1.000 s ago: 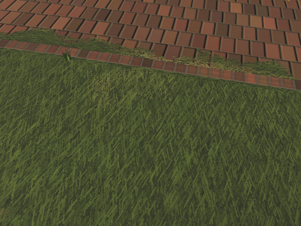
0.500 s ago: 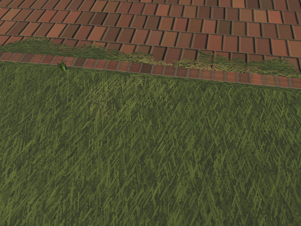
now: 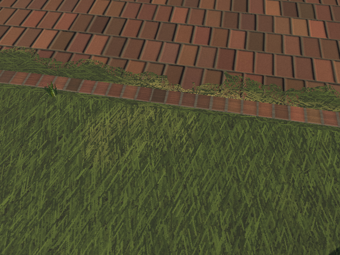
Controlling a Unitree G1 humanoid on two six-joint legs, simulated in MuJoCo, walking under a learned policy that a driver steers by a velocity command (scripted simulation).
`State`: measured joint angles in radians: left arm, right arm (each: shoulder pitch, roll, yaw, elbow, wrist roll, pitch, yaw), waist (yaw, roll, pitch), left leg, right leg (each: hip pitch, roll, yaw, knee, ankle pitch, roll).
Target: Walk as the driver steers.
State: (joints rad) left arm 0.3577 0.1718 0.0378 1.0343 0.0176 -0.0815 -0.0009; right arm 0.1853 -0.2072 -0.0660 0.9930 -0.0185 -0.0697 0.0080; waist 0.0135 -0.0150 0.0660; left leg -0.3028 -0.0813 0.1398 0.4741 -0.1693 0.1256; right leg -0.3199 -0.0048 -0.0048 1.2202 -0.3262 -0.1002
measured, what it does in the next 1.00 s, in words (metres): walks ahead, turning right: right foot, then left foot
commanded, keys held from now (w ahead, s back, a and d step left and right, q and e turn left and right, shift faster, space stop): w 0.20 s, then w+e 0.64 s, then w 0.08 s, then no key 0.08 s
